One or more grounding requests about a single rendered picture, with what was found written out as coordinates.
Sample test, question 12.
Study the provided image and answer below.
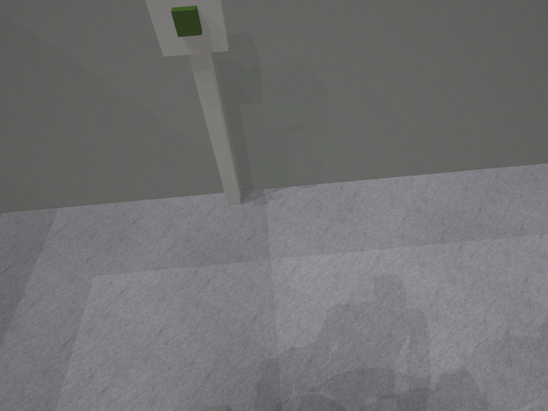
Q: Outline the panel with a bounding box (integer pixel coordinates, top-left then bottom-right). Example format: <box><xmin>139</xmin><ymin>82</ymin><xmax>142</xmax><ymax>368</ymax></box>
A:
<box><xmin>145</xmin><ymin>0</ymin><xmax>241</xmax><ymax>206</ymax></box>

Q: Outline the button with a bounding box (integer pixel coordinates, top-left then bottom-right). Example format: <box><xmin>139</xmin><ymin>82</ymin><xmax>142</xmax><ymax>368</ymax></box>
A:
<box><xmin>171</xmin><ymin>5</ymin><xmax>202</xmax><ymax>37</ymax></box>

